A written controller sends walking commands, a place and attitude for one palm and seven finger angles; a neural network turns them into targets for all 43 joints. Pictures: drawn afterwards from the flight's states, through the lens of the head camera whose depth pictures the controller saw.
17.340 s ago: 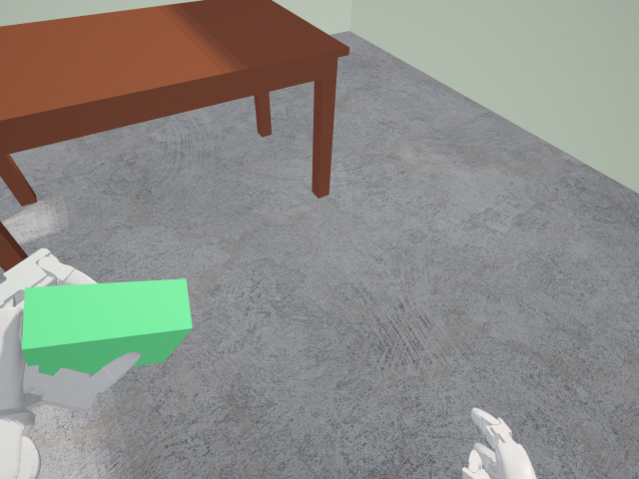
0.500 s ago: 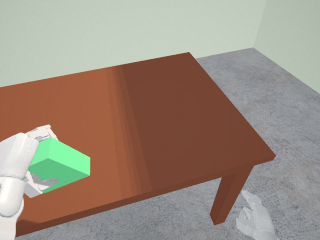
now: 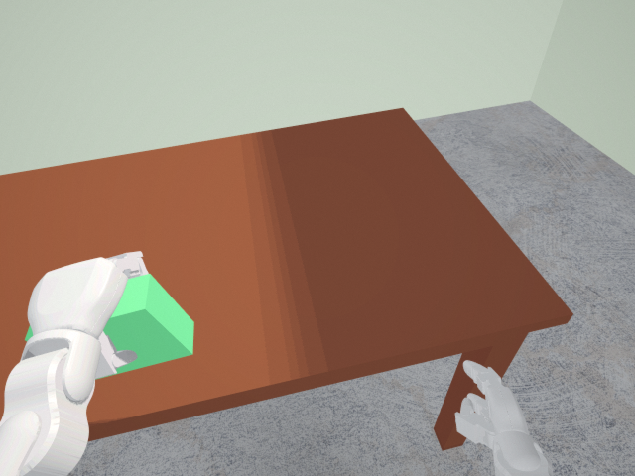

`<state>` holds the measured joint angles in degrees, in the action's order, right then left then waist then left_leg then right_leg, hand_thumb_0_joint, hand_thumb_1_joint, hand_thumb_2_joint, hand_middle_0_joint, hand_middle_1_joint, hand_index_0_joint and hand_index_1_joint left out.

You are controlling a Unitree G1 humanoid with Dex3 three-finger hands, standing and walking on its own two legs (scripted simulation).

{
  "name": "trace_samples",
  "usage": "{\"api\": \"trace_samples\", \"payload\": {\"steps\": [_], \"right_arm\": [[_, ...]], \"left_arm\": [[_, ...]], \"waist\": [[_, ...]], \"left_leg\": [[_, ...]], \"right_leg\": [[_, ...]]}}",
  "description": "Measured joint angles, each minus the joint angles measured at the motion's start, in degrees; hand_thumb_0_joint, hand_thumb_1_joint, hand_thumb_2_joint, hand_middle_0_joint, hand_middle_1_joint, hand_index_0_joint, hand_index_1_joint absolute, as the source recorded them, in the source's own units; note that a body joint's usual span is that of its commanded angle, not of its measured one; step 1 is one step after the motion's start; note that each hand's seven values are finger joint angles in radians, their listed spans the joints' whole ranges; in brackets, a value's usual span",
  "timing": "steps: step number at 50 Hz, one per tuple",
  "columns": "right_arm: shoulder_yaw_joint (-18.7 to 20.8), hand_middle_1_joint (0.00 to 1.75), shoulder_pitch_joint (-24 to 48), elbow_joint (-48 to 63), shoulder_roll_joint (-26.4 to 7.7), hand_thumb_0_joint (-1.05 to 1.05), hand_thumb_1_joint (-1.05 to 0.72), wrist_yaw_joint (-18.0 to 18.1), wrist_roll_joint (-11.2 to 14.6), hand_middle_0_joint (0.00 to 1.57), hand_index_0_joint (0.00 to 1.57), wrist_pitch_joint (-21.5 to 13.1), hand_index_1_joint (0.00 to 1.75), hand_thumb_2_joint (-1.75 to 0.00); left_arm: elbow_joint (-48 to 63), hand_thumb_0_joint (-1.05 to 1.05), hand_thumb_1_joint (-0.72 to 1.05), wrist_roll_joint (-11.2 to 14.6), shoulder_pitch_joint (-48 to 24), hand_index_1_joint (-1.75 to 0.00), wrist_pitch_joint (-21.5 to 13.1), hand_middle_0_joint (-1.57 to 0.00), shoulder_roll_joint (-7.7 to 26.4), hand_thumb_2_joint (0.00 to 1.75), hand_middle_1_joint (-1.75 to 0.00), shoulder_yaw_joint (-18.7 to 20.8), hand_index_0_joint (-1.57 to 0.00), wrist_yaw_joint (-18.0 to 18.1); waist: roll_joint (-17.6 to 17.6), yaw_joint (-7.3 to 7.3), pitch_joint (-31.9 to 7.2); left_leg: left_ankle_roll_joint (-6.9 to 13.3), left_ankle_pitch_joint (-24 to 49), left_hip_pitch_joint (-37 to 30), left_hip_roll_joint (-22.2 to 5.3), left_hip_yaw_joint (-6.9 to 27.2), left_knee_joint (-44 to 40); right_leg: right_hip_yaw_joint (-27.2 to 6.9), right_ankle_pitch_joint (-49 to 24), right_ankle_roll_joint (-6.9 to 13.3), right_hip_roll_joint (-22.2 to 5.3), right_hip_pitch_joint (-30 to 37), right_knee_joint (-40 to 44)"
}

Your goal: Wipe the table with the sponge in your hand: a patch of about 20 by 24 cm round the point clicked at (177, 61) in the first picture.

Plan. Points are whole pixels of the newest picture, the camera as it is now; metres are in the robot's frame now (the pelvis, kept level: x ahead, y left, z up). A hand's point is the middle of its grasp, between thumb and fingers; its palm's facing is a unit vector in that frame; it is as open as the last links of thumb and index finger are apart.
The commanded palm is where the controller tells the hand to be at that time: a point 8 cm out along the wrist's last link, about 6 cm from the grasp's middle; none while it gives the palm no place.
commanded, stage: turn the palm down, sponge in hand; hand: left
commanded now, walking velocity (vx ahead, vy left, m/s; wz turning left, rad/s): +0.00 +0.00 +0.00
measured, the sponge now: (129, 337) +0.22 +0.29 +0.08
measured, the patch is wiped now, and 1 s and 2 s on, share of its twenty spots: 0.00 0.00 0.00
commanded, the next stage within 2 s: move the sponge above the wiping area in 0.46 s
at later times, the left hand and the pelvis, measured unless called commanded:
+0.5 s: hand (131, 320) +0.23 +0.27 +0.11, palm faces +0.05 -0.09 -0.99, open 9.3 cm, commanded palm +0.20 +0.26 +0.18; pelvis +0.00 -0.02 +0.00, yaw -1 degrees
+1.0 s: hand (136, 317) +0.24 +0.27 +0.10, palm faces +0.03 -0.09 -1.00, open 9.3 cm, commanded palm +0.21 +0.27 +0.17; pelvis +0.01 -0.01 +0.00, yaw -1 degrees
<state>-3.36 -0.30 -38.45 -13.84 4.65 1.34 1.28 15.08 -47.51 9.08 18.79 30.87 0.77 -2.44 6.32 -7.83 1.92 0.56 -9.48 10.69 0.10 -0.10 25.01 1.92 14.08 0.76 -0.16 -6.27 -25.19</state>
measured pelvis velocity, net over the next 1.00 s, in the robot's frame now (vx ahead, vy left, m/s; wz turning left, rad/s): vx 0.01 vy -0.01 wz -0.01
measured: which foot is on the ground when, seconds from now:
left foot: down 0.00-1.00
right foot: down 0.00-1.00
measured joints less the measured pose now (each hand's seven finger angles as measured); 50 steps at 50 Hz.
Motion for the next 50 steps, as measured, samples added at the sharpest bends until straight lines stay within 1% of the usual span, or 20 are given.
{"api": "trace_samples", "payload": {"steps": [4, 6, 14, 29, 38, 44, 50], "right_arm": [[0.15, 0.30, 0.35, -0.46, -0.08, 0.01, -0.91, -0.39, -0.08, 0.20, 0.21, 0.22, 0.30, -0.90], [0.20, 0.30, 0.48, -0.64, -0.12, 0.01, -0.91, -0.49, 0.01, 0.20, 0.21, 0.23, 0.30, -0.90], [0.69, 0.30, 0.02, -1.08, -0.49, 0.01, -0.91, -0.55, -0.04, 0.20, 0.21, -0.35, 0.30, -0.90], [1.71, 0.30, -0.34, -1.39, -1.32, 0.01, -0.91, -0.39, 0.02, 0.20, 0.20, -1.07, 0.30, -0.90], [1.64, 0.30, -0.12, -1.33, -1.19, 0.01, -0.91, -0.45, 0.29, 0.20, 0.20, -0.70, 0.30, -0.90], [1.60, 0.30, -0.21, -1.29, -0.87, 0.01, -0.91, -0.37, 0.20, 0.20, 0.20, -0.93, 0.30, -0.90], [1.79, 0.30, -0.55, -1.42, -0.81, 0.01, -0.91, -0.52, 0.10, 0.20, 0.20, -0.97, 0.30, -0.90]], "left_arm": [[-1.16, 0.00, -0.42, -1.79, -0.55, -1.38, -0.22, -0.80, -0.04, 1.03, -1.38, -0.90, -0.81, -0.44], [-1.73, 0.00, -0.42, -2.12, -0.81, -1.38, -0.10, -0.80, -0.13, 1.03, -1.38, -1.03, -0.81, -0.51], [-2.06, 0.00, -0.42, -2.02, -0.38, -1.38, -0.90, -0.80, -0.51, 1.03, -1.38, -0.78, -0.81, -0.62], [-2.50, 0.00, -0.42, -1.69, 0.18, -1.38, -1.14, -0.80, -0.75, 1.03, -1.38, -0.56, -0.81, 0.00], [-4.44, 0.00, -0.42, -2.01, -0.79, -1.38, -0.16, -0.80, -1.08, 1.03, -1.38, -0.88, -0.81, 0.08], [-5.34, 0.00, -0.42, -2.24, -0.77, -1.38, -1.15, -0.80, -0.94, 1.03, -1.38, -0.42, -0.81, -0.29], [-4.55, 0.00, -0.42, -2.75, -0.27, -1.38, -2.01, -0.80, -1.67, 1.03, -1.38, -1.18, -0.81, 0.98]], "waist": [[0.33, -0.09, -0.02], [0.46, -0.10, 0.04], [0.46, 0.06, 0.04], [0.36, 0.49, -0.11], [0.38, 0.60, -0.44], [0.05, 0.59, -0.17], [-0.03, 0.34, -0.21]], "left_leg": [[-0.12, 0.35, -0.31, -0.09, -0.03, -0.50], [-0.23, 0.42, -0.39, -0.25, -0.07, -0.59], [-0.71, 0.44, -0.88, -0.77, 0.04, -0.81], [-1.18, -0.15, -1.19, -1.32, -0.17, -0.62], [-1.12, -0.23, -0.98, -1.14, -0.09, -0.77], [-1.04, -0.51, -0.84, -1.17, -0.14, -0.52], [-0.83, -0.68, -0.70, -0.95, -0.14, -0.46]], "right_leg": [[-0.05, -0.17, 0.11, 0.09, 0.10, 0.13], [-0.11, -0.25, 0.21, 0.25, 0.13, 0.17], [-0.08, -0.29, 0.68, 0.79, 0.56, 0.40], [-0.39, 0.18, 1.16, 1.35, 0.69, 0.17], [-0.34, 0.35, 1.05, 1.20, 0.51, 0.24], [-0.41, 0.37, 1.00, 1.23, 0.53, 0.41], [-0.44, 0.38, 0.78, 1.03, 0.57, 0.67]]}}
